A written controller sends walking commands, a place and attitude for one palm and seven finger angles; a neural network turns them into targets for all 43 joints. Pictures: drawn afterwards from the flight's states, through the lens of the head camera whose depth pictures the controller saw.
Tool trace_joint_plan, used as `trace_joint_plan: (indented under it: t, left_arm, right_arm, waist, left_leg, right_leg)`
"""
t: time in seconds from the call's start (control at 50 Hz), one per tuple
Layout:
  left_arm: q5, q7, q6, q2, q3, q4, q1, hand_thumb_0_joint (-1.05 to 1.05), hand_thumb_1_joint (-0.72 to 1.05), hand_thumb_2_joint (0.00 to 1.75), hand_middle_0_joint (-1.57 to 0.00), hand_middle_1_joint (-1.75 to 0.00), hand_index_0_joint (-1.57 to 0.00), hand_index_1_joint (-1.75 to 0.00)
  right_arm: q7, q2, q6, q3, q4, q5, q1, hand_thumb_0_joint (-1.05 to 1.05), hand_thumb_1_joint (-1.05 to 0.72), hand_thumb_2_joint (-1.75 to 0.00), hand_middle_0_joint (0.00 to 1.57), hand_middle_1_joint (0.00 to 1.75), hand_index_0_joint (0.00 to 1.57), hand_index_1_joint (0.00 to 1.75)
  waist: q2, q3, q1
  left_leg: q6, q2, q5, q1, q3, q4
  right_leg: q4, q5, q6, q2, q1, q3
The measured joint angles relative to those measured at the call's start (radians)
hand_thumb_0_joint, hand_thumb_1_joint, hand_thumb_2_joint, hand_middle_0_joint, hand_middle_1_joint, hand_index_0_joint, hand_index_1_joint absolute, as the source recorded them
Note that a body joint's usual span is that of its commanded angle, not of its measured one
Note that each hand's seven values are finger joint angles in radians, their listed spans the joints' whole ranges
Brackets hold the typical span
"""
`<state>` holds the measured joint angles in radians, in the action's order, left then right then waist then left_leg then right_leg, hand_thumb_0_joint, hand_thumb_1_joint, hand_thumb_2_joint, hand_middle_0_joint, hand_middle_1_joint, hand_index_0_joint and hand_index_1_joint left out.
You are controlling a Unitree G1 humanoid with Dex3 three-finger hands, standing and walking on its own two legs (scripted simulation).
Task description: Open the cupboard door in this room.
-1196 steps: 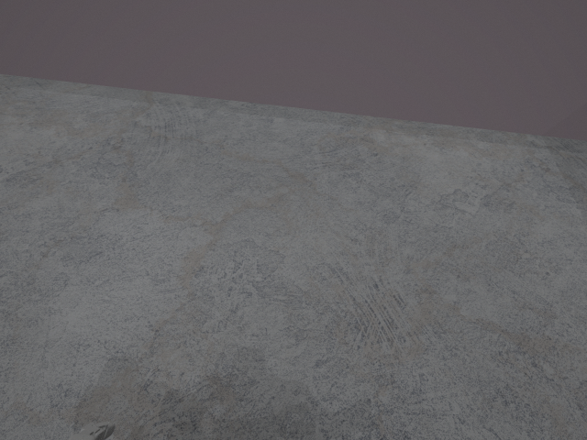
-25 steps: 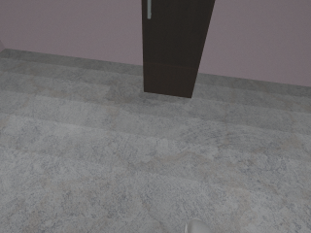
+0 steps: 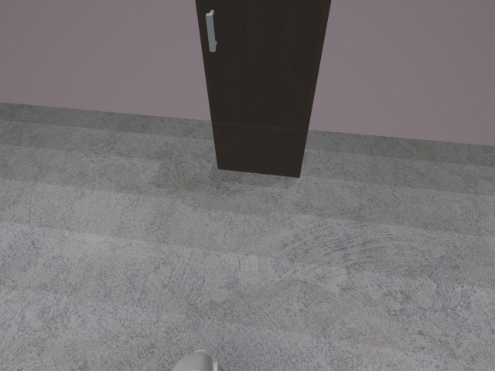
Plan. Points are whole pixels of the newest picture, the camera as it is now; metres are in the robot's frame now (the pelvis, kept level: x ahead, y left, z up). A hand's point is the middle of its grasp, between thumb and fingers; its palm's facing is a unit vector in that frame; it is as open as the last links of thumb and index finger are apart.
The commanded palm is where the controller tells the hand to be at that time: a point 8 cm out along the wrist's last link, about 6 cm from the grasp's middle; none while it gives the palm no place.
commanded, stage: stand and wait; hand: left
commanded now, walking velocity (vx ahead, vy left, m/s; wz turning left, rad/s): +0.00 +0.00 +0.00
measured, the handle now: (212, 30) +1.17 +0.20 +0.01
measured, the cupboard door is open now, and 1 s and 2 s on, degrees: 0 0 0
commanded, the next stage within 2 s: look at it before walking up in 0.68 s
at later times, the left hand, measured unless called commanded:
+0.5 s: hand out of the picture +0.04 +0.18 -0.18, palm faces +0.01 -0.99 -0.16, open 7.4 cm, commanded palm none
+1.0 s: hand out of the picture +0.04 +0.15 -0.18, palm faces +0.02 -0.99 -0.15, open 7.4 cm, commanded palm none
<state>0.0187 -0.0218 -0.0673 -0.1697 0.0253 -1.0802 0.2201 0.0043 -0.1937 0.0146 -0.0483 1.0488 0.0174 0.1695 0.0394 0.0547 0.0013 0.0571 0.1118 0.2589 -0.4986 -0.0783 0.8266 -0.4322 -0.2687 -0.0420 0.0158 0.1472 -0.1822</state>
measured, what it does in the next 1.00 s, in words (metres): steps on the spot: left foot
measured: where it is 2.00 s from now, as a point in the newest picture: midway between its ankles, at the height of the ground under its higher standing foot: outside the picture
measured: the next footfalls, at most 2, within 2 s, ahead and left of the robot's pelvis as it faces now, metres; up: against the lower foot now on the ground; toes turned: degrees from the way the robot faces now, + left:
left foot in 0.10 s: +0.15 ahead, +0.13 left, +0.00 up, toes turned +7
left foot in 1.78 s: +0.22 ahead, +0.17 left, +0.00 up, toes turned +18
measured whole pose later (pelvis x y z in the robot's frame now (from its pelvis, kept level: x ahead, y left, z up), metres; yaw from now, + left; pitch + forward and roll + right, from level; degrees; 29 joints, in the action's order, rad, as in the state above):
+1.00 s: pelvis +0.08 +0.01 +0.00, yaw +0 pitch -1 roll +1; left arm 0.01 -0.05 -0.02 -0.11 -0.01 -1.15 0.34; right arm 0.02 -0.09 0.01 0.00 1.19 0.01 0.31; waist -0.02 0.04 0.01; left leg -0.01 0.04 0.17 -0.22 -0.13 0.42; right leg -0.38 -0.33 0.01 0.04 0.03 -0.12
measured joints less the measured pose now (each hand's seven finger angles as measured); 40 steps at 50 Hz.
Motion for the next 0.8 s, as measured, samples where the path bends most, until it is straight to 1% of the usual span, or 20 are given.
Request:
trace_joint_plan:
  t: [0.06,0.08,0.1,0.12,0.14,0.16,0.22,0.26,0.28,0.3,0.38,0.46,0.54,0.66,0.8]
  left_arm:
    - [0.001,0.000,0.014,0.003,-0.006,-0.031,0.032,-0.01,0.94,0.90,-0.20,-0.30,-0.20,-0.30]
    - [0.000,0.000,0.019,0.005,-0.007,-0.041,0.044,-0.01,0.93,0.90,-0.20,-0.30,-0.20,-0.30]
    - [-0.001,-0.001,0.024,0.006,-0.009,-0.051,0.056,0.00,0.93,0.90,-0.20,-0.30,-0.20,-0.30]
    - [-0.001,-0.003,0.031,0.002,-0.010,-0.061,0.060,0.00,0.92,0.90,-0.20,-0.30,-0.20,-0.30]
    - [-0.002,-0.007,0.038,-0.001,-0.011,-0.067,0.064,0.00,0.92,0.90,-0.20,-0.30,-0.20,-0.30]
    - [-0.005,-0.009,0.043,-0.002,-0.013,-0.072,0.068,0.00,0.92,0.90,-0.20,-0.30,-0.20,-0.30]
    - [-0.008,-0.006,0.059,0.007,-0.024,-0.085,0.075,0.00,0.92,0.90,-0.20,-0.30,-0.20,-0.30]
    - [-0.006,-0.003,0.060,0.016,-0.030,-0.089,0.076,0.01,0.92,0.90,-0.20,-0.30,-0.20,-0.30]
    - [-0.005,-0.003,0.057,0.021,-0.032,-0.092,0.077,0.01,0.91,0.90,-0.20,-0.30,-0.20,-0.30]
    - [-0.004,-0.003,0.056,0.027,-0.035,-0.096,0.080,0.01,0.91,0.90,-0.20,-0.30,-0.20,-0.30]
    - [-0.002,-0.006,0.048,0.043,-0.042,-0.103,0.105,0.01,0.91,0.90,-0.20,-0.30,-0.20,-0.30]
    - [-0.003,-0.010,0.046,0.040,-0.042,-0.101,0.112,0.01,0.91,0.90,-0.20,-0.30,-0.20,-0.30]
    - [-0.004,-0.015,0.046,0.031,-0.040,-0.092,0.107,0.01,0.91,0.90,-0.20,-0.30,-0.20,-0.30]
    - [-0.007,-0.020,0.047,0.024,-0.037,-0.076,0.092,0.01,0.91,0.90,-0.20,-0.30,-0.20,-0.30]
    - [-0.010,-0.022,0.049,0.035,-0.036,-0.066,0.087,0.01,0.91,0.90,-0.20,-0.30,-0.20,-0.30]
  right_arm:
    - [-0.003,0.001,0.005,0.009,-0.004,0.000,-0.032,0.00,-0.93,-0.90,0.19,0.30,0.20,0.30]
    - [-0.003,0.003,0.009,0.013,-0.004,0.000,-0.036,0.00,-0.92,-0.90,0.19,0.30,0.20,0.30]
    - [-0.005,0.006,0.015,0.017,-0.003,0.000,-0.036,0.00,-0.92,-0.90,0.19,0.30,0.20,0.30]
    - [-0.004,0.017,0.020,0.020,0.002,0.001,-0.039,0.00,-0.92,-0.90,0.19,0.30,0.20,0.30]
    - [-0.002,0.029,0.022,0.025,0.007,0.002,-0.041,0.00,-0.92,-0.90,0.19,0.30,0.20,0.30]
    - [0.000,0.040,0.023,0.032,0.010,0.001,-0.043,0.00,-0.92,-0.90,0.19,0.30,0.20,0.30]
    - [0.009,0.062,0.016,0.044,0.020,-0.002,-0.047,0.00,-0.91,-0.90,0.20,0.30,0.20,0.30]
    - [0.012,0.072,0.011,0.046,0.029,-0.005,-0.049,0.00,-0.91,-0.90,0.20,0.30,0.20,0.30]
    - [0.012,0.076,0.009,0.046,0.035,-0.007,-0.047,0.00,-0.91,-0.90,0.20,0.30,0.20,0.30]
    - [0.017,0.076,0.009,0.036,0.039,-0.015,-0.043,0.00,-0.92,-0.90,0.20,0.30,0.20,0.30]
    - [0.017,0.059,0.007,0.024,0.049,-0.017,-0.024,-0.02,-0.94,-0.90,0.20,0.30,0.20,0.30]
    - [0.019,0.042,0.012,0.024,0.062,-0.015,0.009,-0.02,-0.95,-0.90,0.20,0.30,0.20,0.30]
    - [0.020,0.033,0.008,0.031,0.087,-0.013,0.052,-0.02,-0.94,-0.90,0.20,0.30,0.20,0.30]
    - [0.019,0.047,-0.001,0.042,0.122,-0.012,0.116,-0.01,-0.92,-0.90,0.20,0.30,0.20,0.30]
    - [0.017,0.079,-0.007,0.049,0.142,-0.012,0.155,0.00,-0.91,-0.90,0.20,0.30,0.20,0.30]
  waist:
    - [-0.011,-0.002,-0.017]
    - [-0.014,-0.004,-0.022]
    - [-0.017,-0.009,-0.025]
    - [-0.038,-0.008,-0.027]
    - [-0.064,-0.005,-0.034]
    - [-0.083,-0.006,-0.042]
    - [-0.106,-0.011,-0.050]
    - [-0.106,-0.011,-0.047]
    - [-0.102,-0.011,-0.044]
    - [-0.090,-0.015,-0.039]
    - [-0.062,-0.044,-0.025]
    - [-0.060,-0.052,-0.013]
    - [-0.066,-0.051,-0.007]
    - [-0.069,-0.039,0.003]
    - [-0.061,-0.024,0.013]
  left_leg:
    - [-0.004,-0.015,-0.050,0.069,-0.010,-0.152]
    - [-0.007,-0.019,-0.095,0.104,-0.012,-0.209]
    - [-0.030,-0.022,-0.121,0.137,-0.013,-0.253]
    - [-0.061,-0.034,-0.090,0.153,-0.018,-0.259]
    - [-0.079,-0.047,-0.068,0.161,-0.028,-0.254]
    - [-0.089,-0.057,-0.054,0.169,-0.039,-0.255]
    - [-0.099,-0.080,-0.058,0.194,-0.064,-0.293]
    - [-0.104,-0.094,-0.069,0.204,-0.072,-0.319]
    - [-0.105,-0.099,-0.072,0.207,-0.073,-0.327]
    - [-0.104,-0.099,-0.074,0.212,-0.069,-0.335]
    - [-0.098,-0.097,-0.090,0.239,-0.071,-0.391]
    - [-0.095,-0.097,-0.099,0.258,-0.075,-0.421]
    - [-0.091,-0.096,-0.098,0.273,-0.073,-0.430]
    - [-0.082,-0.092,-0.094,0.285,-0.065,-0.431]
    - [-0.074,-0.085,-0.092,0.285,-0.057,-0.423]
  right_leg:
    - [-0.015,-0.036,0.013,-0.010,-0.035,-0.001]
    - [-0.028,-0.053,0.019,-0.014,-0.043,-0.002]
    - [-0.049,-0.075,0.026,-0.016,-0.048,-0.004]
    - [-0.073,-0.098,0.033,-0.004,-0.050,-0.003]
    - [-0.087,-0.109,0.041,0.012,-0.052,0.004]
    - [-0.098,-0.113,0.049,0.025,-0.050,0.016]
    - [-0.141,-0.165,0.064,0.050,-0.024,0.062]
    - [-0.113,-0.135,0.066,0.064,-0.015,0.086]
    - [-0.090,-0.087,0.070,0.069,-0.020,0.089]
    - [-0.073,-0.072,0.075,0.067,-0.031,0.084]
    - [0.006,-0.060,0.081,0.057,-0.067,0.083]
    - [0.042,-0.048,0.079,0.054,-0.086,0.086]
    - [0.055,-0.049,0.075,0.052,-0.103,0.084]
    - [0.062,-0.053,0.068,0.046,-0.120,0.077]
    - [0.057,-0.058,0.059,0.038,-0.124,0.070]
